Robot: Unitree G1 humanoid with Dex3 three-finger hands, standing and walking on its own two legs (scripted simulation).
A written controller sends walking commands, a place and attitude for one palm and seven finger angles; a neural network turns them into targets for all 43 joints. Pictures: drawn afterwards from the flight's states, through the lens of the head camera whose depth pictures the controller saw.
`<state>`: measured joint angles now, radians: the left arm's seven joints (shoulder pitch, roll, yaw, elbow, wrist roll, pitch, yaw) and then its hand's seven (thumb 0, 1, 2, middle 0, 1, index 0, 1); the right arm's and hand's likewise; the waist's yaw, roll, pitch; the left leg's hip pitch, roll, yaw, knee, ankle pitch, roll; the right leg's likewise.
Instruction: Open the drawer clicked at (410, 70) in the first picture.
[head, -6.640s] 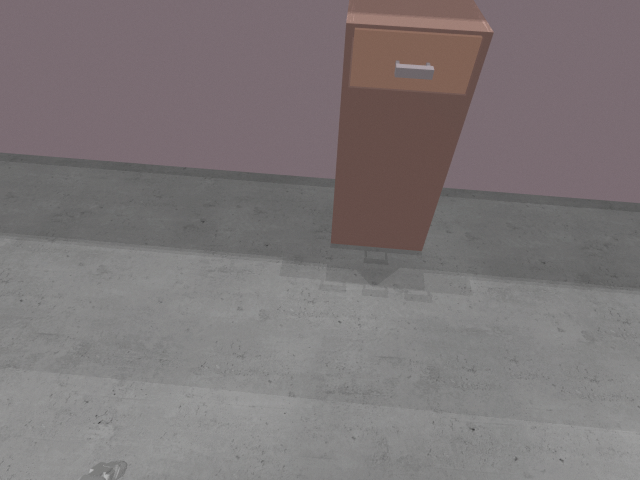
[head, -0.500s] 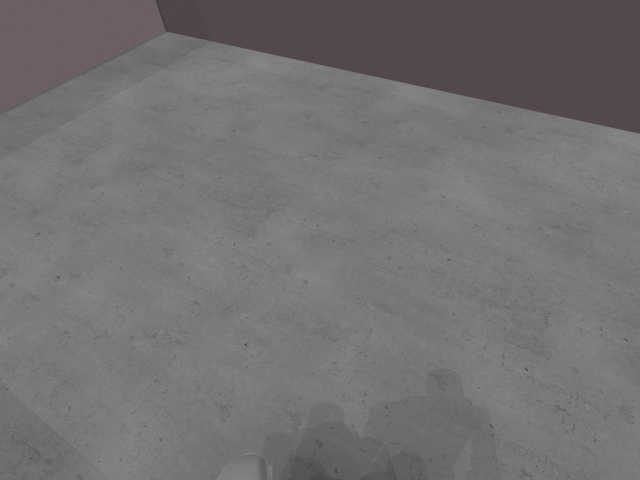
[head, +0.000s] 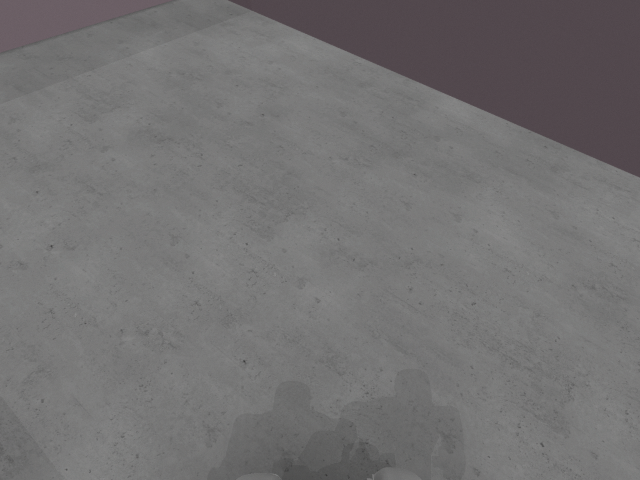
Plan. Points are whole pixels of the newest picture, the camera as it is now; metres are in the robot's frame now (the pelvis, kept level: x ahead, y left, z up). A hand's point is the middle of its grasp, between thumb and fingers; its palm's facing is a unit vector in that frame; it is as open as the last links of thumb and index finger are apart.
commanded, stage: turn to face it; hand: left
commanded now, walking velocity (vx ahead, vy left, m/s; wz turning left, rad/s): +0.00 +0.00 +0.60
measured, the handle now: out of the picture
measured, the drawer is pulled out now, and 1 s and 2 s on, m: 0.00 0.00 0.00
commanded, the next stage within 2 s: none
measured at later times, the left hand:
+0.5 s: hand out of the picture +0.11 +0.17 -0.14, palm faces +0.29 -0.92 -0.28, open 7.4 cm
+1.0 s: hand out of the picture -0.13 +0.11 -0.18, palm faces +0.64 -0.73 -0.25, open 7.4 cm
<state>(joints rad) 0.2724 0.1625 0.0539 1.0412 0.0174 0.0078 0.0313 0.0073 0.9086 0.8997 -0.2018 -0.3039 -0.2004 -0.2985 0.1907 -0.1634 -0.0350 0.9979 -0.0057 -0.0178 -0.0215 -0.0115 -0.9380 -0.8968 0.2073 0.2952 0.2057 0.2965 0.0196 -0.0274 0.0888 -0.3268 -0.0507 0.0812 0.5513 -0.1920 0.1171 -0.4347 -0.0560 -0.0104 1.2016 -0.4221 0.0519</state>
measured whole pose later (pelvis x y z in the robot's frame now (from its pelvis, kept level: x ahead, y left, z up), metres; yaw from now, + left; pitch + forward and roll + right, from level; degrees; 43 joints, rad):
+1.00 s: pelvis +0.00 -0.06 -0.01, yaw +38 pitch +0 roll +0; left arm 0.33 0.24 0.05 0.93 0.03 0.03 0.02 0.01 0.90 0.90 -0.21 -0.30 -0.20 -0.30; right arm 0.08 -0.27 -0.06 0.89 -0.01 0.06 0.03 0.00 -0.91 -0.90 0.20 0.29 0.20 0.30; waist 0.05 -0.04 0.10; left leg -0.29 0.03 0.10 0.63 -0.31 -0.04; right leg -0.21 -0.18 -0.29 0.65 -0.40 0.04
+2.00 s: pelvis -0.01 -0.10 +0.01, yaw +75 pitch -1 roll +1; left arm 0.25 0.21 0.04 0.90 0.03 0.02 0.02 0.01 0.90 0.90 -0.21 -0.30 -0.20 -0.30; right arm 0.19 -0.28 -0.09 0.95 -0.01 0.09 0.03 0.01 -0.91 -0.90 0.20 0.29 0.20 0.30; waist 0.01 -0.01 0.09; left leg -0.39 0.05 0.03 0.89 -0.44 -0.08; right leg -0.20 -0.16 -0.23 0.54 -0.31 0.02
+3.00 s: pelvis +0.02 -0.11 +0.01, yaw +110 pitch -2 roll +2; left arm 0.23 0.18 0.03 0.89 0.02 0.01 0.03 0.01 0.90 0.90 -0.21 -0.30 -0.20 -0.30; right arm 0.25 -0.28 -0.10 0.97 -0.02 0.10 0.03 0.00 -0.91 -0.90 0.20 0.29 0.20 0.30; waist -0.02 0.02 0.07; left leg -0.47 0.04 -0.03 1.11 -0.38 -0.09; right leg -0.18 -0.12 -0.21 0.50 -0.29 -0.02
